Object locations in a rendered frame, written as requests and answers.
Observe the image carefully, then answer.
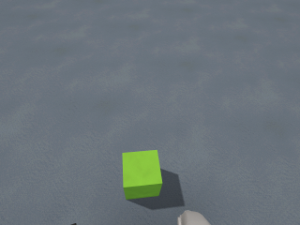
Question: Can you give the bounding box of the robot right thigh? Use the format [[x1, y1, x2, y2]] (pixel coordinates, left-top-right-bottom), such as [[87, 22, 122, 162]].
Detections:
[[177, 211, 211, 225]]

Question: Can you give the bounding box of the carton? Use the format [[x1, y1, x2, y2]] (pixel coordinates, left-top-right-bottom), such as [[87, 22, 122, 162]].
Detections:
[[122, 150, 163, 200]]

